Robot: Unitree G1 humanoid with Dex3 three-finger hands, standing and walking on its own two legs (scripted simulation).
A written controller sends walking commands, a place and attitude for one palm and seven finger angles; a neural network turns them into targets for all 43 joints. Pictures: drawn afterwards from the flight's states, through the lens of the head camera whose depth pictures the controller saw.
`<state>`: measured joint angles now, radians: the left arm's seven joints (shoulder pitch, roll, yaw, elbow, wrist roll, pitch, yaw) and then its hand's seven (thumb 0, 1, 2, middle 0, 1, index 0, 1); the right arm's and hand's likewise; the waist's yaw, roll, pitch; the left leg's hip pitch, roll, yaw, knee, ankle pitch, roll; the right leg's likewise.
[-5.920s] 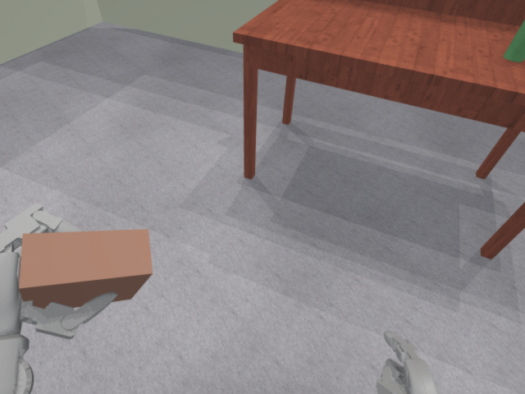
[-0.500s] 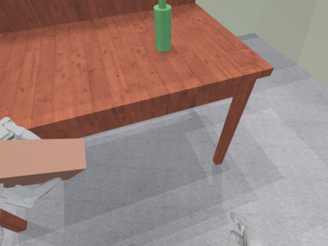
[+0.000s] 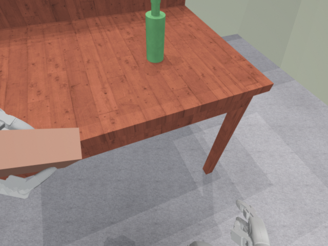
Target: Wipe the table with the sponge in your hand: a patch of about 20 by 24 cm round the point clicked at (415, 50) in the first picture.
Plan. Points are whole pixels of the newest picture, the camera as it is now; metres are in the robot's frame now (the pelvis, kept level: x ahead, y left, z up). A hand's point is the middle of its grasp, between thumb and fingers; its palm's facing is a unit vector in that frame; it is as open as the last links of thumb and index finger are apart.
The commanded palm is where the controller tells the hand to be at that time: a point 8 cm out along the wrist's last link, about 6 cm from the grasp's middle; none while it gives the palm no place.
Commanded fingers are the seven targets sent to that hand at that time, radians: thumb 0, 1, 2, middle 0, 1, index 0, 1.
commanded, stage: take the last steps up to it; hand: left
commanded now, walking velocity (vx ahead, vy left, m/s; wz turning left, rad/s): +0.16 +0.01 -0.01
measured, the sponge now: (46, 152) +0.24 +0.22 +0.17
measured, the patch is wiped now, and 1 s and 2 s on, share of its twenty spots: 0.00 0.00 0.00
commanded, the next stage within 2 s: come to a stop and stand still in 0.22 s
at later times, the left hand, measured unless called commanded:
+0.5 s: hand (66, 129) +0.29 +0.20 +0.17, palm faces +0.34 -0.82 -0.47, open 9.7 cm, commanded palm +0.23 +0.26 +0.18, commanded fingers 0.00 0.10 1.30 -1.20 -1.60 -1.20 -1.60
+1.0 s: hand (73, 149) +0.24 +0.17 +0.18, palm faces +0.34 -0.82 -0.46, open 9.7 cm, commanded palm +0.20 +0.23 +0.18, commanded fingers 0.00 0.10 1.30 -1.20 -1.60 -1.20 -1.60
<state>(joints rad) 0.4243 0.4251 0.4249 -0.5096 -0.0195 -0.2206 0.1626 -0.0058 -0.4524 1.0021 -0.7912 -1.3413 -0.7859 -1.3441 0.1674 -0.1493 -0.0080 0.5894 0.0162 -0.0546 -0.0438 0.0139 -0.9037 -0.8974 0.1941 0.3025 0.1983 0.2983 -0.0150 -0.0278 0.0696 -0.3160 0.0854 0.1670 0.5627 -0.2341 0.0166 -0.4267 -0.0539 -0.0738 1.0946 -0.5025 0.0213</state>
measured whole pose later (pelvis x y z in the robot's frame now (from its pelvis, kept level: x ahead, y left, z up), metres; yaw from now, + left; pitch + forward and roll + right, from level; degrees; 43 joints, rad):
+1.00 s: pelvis +0.03 -0.05 +0.00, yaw -1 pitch -2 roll +0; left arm 0.51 0.36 0.33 -0.52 -0.04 -0.15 0.13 -0.01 -0.45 1.00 -0.79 -1.34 -0.78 -1.35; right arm 0.20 -0.17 0.03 0.61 0.01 -0.06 -0.03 0.01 -0.90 -0.90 0.20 0.30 0.21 0.30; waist 0.00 0.05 0.05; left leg -0.36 0.06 0.02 0.66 -0.33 -0.03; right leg -0.22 0.02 -0.09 0.51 -0.26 -0.05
